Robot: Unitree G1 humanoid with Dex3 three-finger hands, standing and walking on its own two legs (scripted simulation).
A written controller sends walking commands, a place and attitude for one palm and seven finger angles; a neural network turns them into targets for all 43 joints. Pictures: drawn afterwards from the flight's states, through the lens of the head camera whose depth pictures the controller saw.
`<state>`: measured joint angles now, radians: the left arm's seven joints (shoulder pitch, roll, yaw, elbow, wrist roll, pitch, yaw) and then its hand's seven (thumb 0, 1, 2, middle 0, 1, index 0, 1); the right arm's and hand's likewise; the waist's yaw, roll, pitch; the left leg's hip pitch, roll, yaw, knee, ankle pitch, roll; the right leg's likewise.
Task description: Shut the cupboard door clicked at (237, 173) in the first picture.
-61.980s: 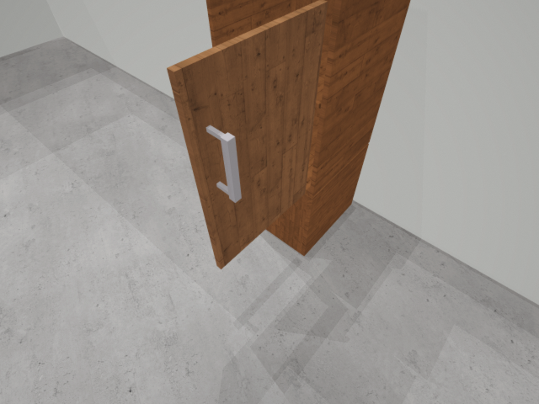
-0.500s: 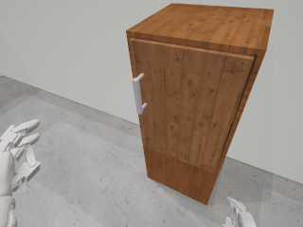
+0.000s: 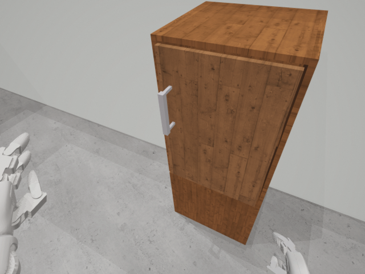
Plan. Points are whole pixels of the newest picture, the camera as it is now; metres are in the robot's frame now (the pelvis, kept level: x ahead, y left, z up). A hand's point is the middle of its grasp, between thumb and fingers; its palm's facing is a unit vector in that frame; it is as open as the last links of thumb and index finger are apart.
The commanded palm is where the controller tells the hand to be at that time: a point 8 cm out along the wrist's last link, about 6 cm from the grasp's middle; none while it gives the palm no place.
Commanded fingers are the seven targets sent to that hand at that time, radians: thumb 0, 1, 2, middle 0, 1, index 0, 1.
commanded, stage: step back with the hand held close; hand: left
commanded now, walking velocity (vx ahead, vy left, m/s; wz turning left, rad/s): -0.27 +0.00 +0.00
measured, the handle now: (167, 111) +0.59 +0.13 +0.04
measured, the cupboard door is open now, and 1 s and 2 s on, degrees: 0 0 0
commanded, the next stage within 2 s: stop stepping back and stand still in 1.36 s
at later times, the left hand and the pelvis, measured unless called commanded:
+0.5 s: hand (18, 212) +0.16 +0.29 +0.16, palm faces +0.42 -0.76 -0.50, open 7.4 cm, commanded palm +0.10 +0.32 +0.17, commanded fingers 0.00 0.90 0.90 -0.20 -0.30 -0.20 -0.30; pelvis -0.05 +0.02 -0.01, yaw -1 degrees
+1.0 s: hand out of the picture +0.09 +0.28 +0.16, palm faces +0.47 -0.76 -0.45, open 7.4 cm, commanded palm +0.02 +0.32 +0.17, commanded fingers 0.00 0.90 0.90 -0.20 -0.30 -0.20 -0.30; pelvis -0.10 +0.02 -0.03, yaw +3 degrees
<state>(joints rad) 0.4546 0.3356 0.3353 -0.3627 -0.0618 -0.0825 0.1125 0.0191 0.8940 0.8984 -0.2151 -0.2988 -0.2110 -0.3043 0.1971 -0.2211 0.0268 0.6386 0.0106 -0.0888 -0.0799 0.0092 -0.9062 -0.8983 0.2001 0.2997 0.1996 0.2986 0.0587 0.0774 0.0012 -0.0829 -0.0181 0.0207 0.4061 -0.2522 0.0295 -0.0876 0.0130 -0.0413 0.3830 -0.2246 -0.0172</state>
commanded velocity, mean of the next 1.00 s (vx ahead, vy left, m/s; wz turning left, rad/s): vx -0.30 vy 0.00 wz -0.02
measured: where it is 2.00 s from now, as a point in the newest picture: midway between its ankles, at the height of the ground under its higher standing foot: outside the picture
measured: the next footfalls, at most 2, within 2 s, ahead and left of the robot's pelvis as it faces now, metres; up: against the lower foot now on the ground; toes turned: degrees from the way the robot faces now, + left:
right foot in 1.40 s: -0.27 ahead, -0.12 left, +0.00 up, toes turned -2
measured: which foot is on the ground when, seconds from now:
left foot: down 0.00-1.00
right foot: down 0.00-1.00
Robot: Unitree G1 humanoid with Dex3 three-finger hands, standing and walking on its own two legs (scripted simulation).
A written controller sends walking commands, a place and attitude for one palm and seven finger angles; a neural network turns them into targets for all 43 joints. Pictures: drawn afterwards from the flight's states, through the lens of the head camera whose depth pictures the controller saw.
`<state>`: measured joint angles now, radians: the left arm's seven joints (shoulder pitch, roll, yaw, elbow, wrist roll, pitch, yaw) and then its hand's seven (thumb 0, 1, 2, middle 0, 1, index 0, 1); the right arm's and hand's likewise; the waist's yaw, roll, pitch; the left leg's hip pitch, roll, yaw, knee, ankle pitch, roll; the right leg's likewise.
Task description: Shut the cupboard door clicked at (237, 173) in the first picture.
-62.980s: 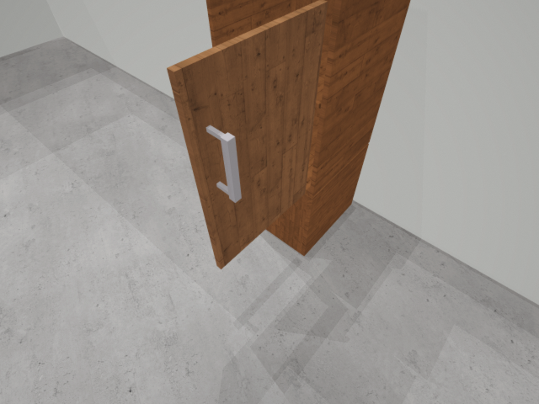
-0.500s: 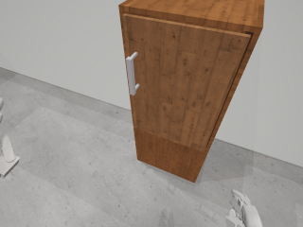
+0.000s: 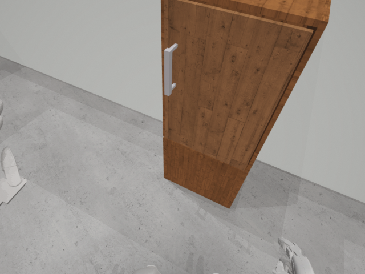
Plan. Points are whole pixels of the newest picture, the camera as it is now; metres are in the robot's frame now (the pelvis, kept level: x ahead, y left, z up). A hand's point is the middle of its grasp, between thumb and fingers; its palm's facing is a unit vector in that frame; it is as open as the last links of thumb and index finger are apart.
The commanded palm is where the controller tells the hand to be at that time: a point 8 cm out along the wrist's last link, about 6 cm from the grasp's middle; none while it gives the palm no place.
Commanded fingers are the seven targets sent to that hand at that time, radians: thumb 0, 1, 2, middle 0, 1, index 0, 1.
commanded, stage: step back with the hand held close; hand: left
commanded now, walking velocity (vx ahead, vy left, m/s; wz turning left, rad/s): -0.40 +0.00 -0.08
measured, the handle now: (171, 70) +0.70 +0.07 +0.07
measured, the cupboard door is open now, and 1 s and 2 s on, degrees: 0 0 0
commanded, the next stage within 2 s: stop stepping back and stand still in 0.36 s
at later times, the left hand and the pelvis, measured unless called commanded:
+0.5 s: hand (10, 238) +0.13 +0.22 +0.19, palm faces +0.25 -0.86 -0.44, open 7.4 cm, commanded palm +0.07 +0.28 +0.20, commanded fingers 0.00 0.90 0.90 -0.20 -0.30 -0.20 -0.30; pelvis -0.10 +0.00 +0.00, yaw -6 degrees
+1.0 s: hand out of the picture +0.06 +0.29 +0.21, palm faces +0.38 -0.78 -0.50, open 7.4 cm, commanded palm +0.04 +0.33 +0.20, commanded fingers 0.00 0.90 0.90 -0.20 -0.30 -0.20 -0.30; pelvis -0.13 +0.05 +0.01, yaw -5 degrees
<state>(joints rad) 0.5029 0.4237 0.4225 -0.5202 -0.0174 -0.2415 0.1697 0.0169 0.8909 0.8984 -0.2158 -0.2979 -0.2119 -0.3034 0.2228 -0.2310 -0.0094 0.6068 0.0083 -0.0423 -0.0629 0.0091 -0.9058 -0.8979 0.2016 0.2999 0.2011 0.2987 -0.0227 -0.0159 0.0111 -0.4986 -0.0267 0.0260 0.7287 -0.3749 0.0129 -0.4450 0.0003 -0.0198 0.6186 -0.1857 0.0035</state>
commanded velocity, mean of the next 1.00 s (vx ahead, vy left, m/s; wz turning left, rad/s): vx -0.11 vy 0.00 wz -0.02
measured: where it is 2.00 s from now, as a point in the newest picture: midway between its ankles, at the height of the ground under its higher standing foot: outside the picture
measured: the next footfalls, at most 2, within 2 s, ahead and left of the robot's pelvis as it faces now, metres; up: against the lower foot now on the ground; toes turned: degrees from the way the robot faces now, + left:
right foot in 0.40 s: -0.18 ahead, -0.13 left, +0.00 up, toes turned -5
left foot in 1.04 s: -0.03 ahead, +0.18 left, +0.00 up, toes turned -1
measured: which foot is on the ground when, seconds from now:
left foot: down 0.00-0.86, up 0.88-1.00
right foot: down 0.00-0.06, up 0.08-0.38, down 0.40-1.00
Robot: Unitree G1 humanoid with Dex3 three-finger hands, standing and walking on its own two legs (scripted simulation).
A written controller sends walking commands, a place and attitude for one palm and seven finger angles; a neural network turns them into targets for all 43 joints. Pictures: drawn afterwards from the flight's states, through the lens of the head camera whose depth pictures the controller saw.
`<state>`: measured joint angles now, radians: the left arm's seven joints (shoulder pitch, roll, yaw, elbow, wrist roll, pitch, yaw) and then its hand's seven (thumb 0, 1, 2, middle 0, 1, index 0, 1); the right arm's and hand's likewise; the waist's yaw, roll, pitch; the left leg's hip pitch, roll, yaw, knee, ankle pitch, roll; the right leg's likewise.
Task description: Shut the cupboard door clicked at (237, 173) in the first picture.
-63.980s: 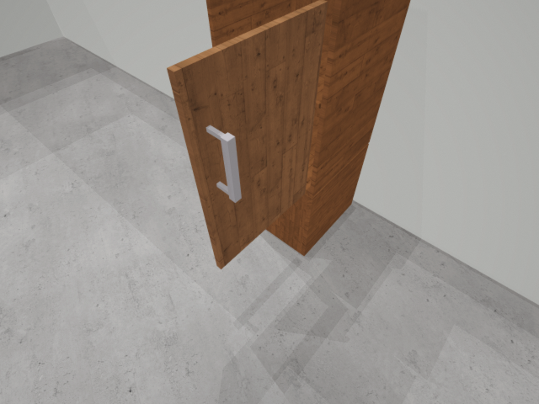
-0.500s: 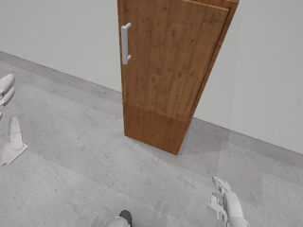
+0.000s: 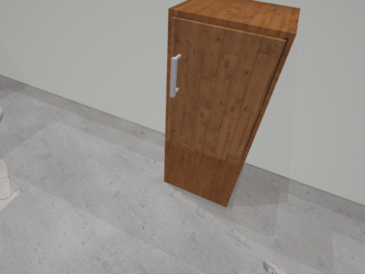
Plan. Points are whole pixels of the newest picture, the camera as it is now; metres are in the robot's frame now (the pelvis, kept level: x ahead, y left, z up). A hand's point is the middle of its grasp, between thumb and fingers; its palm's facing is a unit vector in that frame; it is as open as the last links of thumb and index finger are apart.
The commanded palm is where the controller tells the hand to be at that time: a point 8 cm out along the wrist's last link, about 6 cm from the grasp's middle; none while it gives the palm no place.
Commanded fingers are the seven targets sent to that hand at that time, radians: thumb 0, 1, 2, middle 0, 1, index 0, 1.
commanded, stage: stop stepping back and stand still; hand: left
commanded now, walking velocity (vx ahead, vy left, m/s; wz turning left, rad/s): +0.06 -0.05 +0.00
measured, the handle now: (175, 76) +0.82 +0.09 +0.05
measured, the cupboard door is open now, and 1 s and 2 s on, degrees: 0 0 0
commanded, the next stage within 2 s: let the arm hang, fingers relaxed in 0.86 s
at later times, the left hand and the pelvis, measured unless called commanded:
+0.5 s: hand (13, 195) +0.18 +0.28 +0.18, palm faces +0.47 -0.76 -0.45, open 7.4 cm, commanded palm +0.13 +0.31 +0.19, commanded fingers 0.00 0.90 0.90 -0.20 -0.30 -0.20 -0.30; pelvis -0.02 +0.01 +0.01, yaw -1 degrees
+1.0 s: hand (22, 194) +0.20 +0.29 +0.14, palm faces +0.36 -0.80 -0.49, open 7.4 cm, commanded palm none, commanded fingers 0.00 0.90 0.90 -0.20 -0.30 -0.20 -0.30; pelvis -0.01 +0.03 +0.00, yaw +0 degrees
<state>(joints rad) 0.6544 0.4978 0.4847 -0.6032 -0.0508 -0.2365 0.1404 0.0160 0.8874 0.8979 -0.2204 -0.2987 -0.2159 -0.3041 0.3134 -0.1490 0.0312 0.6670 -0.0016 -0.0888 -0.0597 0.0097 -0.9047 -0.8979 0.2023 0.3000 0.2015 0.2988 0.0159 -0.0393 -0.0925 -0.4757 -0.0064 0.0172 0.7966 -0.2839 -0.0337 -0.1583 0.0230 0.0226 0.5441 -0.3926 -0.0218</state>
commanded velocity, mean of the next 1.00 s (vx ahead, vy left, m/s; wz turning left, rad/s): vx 0.03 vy -0.03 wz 0.00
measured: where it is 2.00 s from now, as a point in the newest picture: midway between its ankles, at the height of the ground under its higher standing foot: outside the picture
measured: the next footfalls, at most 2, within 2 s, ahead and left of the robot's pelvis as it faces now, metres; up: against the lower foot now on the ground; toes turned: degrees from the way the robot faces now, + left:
left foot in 0.04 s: +0.08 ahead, +0.15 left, +0.00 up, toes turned +4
right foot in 0.32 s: -0.01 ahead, -0.07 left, +0.00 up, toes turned -4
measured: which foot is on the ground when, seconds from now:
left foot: up 0.00-0.02, down 0.04-1.00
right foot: down 0.00-0.12, up 0.14-0.30, down 0.32-1.00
